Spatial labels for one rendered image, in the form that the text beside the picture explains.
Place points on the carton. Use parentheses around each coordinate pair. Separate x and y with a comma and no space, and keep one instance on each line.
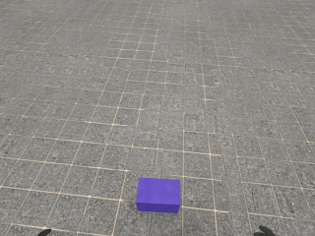
(158,195)

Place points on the right robot hand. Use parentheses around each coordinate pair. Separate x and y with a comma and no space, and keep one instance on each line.
(267,231)

